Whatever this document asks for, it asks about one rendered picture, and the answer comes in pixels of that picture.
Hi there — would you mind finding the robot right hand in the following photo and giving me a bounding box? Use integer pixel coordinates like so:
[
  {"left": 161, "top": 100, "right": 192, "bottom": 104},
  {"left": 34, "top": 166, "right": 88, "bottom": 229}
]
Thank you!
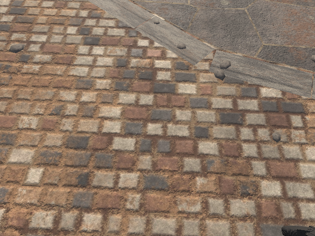
[{"left": 282, "top": 226, "right": 315, "bottom": 236}]

